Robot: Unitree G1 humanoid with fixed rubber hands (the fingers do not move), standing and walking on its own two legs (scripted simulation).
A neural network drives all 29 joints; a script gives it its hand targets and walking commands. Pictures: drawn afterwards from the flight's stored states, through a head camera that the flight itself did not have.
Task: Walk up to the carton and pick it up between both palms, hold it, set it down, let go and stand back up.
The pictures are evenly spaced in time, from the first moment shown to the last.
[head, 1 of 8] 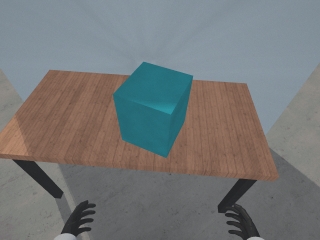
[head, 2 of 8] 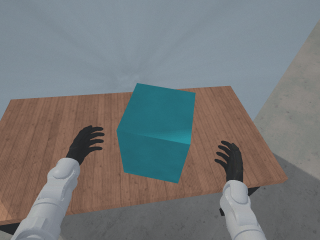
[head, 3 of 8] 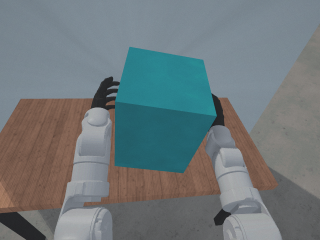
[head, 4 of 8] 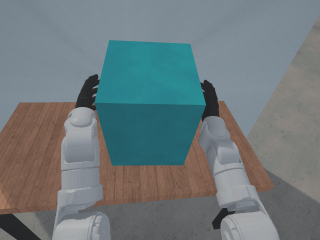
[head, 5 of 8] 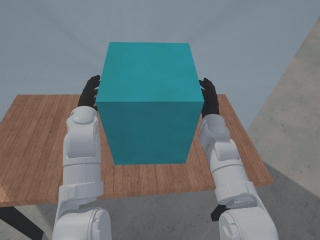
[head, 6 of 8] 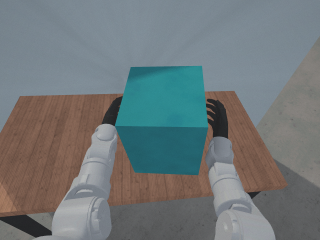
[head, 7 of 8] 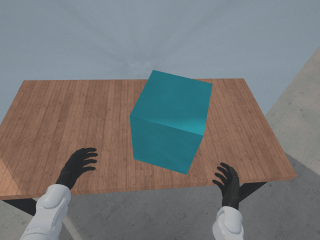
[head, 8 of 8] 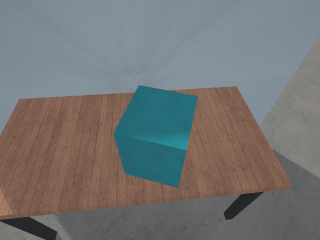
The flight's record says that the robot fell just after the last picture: no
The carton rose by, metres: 0.22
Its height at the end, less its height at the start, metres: +0.00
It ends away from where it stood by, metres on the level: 0.01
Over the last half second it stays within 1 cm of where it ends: yes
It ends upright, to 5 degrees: yes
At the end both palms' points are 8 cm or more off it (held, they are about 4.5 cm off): yes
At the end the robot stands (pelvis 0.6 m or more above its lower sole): yes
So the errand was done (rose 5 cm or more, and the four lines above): yes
